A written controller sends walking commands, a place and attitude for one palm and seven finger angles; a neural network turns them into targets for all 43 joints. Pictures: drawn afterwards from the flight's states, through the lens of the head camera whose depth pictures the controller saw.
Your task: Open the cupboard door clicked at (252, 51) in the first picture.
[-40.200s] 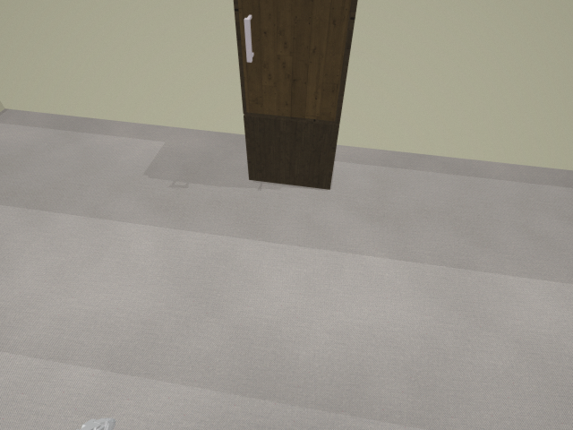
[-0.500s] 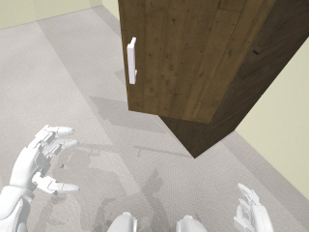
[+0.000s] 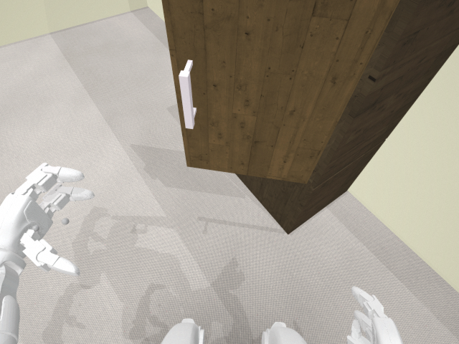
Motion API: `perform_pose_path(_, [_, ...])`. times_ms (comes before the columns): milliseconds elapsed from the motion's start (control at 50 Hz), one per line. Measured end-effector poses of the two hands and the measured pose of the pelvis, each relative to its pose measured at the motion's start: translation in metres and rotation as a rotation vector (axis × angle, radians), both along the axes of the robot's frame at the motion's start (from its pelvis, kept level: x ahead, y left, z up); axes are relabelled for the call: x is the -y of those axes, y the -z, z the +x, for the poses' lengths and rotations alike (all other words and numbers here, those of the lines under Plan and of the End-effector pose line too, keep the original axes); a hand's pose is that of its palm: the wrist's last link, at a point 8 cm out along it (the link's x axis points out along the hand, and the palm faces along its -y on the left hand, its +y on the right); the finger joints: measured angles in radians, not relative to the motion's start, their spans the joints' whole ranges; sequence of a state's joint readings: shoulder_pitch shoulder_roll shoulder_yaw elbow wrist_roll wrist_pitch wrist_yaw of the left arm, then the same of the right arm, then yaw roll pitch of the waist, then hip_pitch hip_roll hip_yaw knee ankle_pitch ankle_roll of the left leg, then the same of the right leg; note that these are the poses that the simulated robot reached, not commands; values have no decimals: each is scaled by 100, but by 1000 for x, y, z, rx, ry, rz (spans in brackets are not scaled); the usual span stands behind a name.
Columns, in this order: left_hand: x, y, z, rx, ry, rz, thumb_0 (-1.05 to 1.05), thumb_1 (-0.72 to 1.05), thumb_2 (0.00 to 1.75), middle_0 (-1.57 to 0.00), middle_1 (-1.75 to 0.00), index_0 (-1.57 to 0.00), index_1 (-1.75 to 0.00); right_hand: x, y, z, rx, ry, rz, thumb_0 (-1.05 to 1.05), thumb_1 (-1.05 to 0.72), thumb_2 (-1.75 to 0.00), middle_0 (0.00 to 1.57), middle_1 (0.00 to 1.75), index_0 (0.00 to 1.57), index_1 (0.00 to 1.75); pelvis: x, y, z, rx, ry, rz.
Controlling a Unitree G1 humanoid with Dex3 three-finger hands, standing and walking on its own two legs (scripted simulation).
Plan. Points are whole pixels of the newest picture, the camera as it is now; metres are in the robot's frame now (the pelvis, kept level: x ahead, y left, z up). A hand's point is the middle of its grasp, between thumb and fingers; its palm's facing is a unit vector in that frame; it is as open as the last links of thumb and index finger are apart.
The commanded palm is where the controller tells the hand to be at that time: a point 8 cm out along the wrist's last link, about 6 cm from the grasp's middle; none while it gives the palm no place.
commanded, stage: raise the hand with hooked fingers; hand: left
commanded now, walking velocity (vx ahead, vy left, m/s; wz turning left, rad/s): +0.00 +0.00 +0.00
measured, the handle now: (189, 96) +0.61 +0.13 +0.04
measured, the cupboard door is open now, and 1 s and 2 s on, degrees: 46 46 46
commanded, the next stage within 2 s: move the hooked fingers beside the handle in 0.44 s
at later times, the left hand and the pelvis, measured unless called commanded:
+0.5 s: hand (70, 226) +0.28 +0.26 +0.06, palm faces -0.09 -1.00 -0.04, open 14.0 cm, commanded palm +0.26 +0.31 +0.06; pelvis +0.00 +0.00 +0.00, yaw +0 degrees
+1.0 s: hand (101, 181) +0.36 +0.24 +0.06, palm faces -0.12 -0.99 -0.01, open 14.0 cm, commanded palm +0.35 +0.30 +0.06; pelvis -0.01 +0.00 +0.00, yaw -1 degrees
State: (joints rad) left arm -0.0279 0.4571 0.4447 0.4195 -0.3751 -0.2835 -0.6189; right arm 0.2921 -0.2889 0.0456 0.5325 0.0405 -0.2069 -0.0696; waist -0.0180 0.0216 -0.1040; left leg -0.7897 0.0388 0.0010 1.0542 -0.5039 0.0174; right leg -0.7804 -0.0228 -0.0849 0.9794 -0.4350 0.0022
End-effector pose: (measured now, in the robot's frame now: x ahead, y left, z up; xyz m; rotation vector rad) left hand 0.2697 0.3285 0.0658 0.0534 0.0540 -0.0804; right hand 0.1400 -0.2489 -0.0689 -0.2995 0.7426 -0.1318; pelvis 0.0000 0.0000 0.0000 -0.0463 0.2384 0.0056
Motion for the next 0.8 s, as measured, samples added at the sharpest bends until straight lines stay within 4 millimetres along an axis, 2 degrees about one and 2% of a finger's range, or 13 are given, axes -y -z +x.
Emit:
perform_pose_path(220, [10,3,1,0,17,-9,-1,-50,30,-30,-120,-30,-120,9,-4,-10,-5,22,-7,1,-91,-90,20,30,21,30,3,-1,-1,0,8,6])
perform_pose_path(600, [9,3,-5,11,9,-12,-1,-50,30,-30,-120,-30,-120,0,-2,3,30,-9,12,1,-91,-90,20,30,21,30,5,1,-4,6,0,4])
perform_pose_path(680, [12,5,4,19,12,-27,-1,-50,30,-30,-120,-30,-120,1,1,3,21,-13,-2,1,-91,-90,20,30,21,30,4,3,-6,3,-6,2])
perform_pose_path(800, [19,9,35,12,34,-33,-1,-51,30,-30,-120,-30,-120,3,6,-5,-17,4,-17,1,-91,-90,20,30,21,30,3,5,-8,-12,-5,2])
